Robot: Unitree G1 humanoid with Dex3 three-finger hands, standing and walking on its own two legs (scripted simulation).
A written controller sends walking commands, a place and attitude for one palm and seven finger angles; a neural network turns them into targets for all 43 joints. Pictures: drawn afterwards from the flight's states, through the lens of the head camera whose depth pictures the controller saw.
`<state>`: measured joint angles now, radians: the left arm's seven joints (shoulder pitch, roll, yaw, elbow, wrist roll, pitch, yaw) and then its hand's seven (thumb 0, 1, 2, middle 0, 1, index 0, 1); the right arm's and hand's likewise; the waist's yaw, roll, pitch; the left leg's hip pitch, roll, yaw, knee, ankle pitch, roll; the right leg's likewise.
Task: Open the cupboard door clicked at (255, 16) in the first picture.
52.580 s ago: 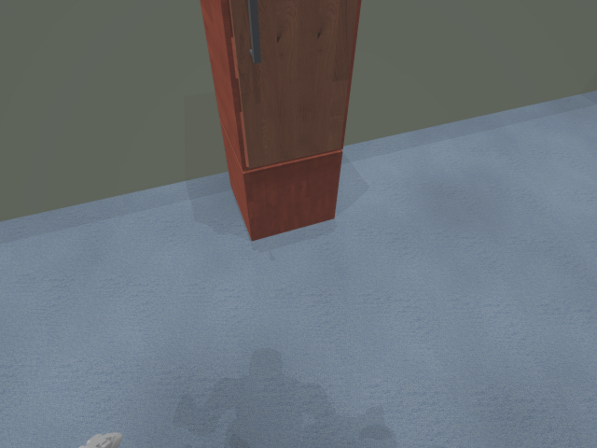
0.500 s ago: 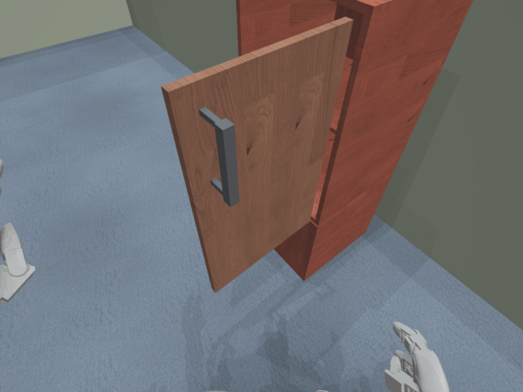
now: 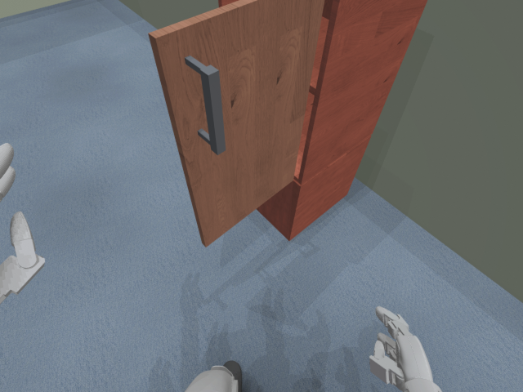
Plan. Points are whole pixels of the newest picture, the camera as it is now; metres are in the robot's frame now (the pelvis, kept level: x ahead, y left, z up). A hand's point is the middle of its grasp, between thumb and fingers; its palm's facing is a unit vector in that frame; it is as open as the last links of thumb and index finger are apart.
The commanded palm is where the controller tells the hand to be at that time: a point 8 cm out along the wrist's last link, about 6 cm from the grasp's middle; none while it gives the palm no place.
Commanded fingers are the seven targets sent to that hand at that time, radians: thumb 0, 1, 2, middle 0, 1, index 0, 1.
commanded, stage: stop stepping back and stand still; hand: left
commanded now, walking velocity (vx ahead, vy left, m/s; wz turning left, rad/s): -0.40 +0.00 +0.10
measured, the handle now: (206, 108) +0.51 +0.15 +0.14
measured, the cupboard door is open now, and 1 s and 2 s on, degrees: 92 92 92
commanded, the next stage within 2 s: let the arm hang, fingers relaxed in 0.82 s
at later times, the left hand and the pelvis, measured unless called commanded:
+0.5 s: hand out of the picture +0.11 +0.26 +0.17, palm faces +0.49 -0.77 -0.41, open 7.4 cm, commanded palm +0.06 +0.29 +0.19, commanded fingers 0.00 0.90 0.90 -0.20 -0.30 -0.20 -0.30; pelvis -0.08 -0.01 +0.01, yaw +2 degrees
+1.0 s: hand (1, 383) +0.11 +0.30 +0.07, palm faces +0.34 -0.82 -0.46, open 7.4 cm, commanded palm none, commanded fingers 0.00 0.90 0.90 -0.20 -0.30 -0.20 -0.30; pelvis -0.10 +0.02 +0.00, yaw +6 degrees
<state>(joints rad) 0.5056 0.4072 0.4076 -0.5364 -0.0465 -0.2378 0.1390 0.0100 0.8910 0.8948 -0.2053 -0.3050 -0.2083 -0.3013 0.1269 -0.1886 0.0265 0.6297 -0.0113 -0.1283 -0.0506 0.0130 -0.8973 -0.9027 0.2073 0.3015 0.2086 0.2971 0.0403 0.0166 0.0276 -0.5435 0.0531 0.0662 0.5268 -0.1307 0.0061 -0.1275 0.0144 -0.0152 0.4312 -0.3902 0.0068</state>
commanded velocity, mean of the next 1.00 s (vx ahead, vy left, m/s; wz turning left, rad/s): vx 0.11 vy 0.01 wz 0.00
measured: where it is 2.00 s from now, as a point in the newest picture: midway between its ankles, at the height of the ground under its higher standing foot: outside the picture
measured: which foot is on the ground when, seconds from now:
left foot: up 0.00-0.08, down 0.10-0.30, up 0.32-0.52, down 0.54-1.00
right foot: down 0.00-1.00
